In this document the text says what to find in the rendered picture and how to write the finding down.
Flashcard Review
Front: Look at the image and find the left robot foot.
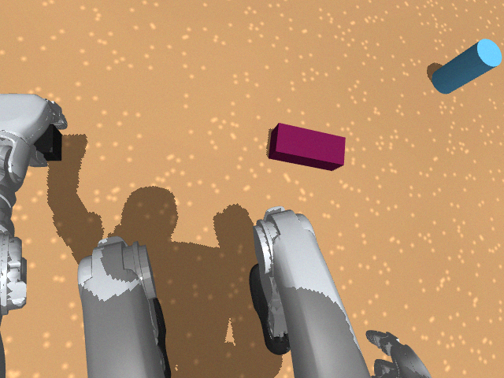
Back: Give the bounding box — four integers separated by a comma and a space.
153, 298, 171, 378

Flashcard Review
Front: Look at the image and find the right robot hand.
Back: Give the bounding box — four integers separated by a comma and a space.
365, 330, 432, 378

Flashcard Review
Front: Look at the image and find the left robot hand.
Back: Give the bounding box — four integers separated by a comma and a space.
0, 94, 68, 167

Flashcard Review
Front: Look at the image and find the left robot arm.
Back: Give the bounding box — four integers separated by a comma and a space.
0, 131, 32, 378

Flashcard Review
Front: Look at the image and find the right robot foot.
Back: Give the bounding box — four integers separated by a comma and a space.
249, 263, 291, 355

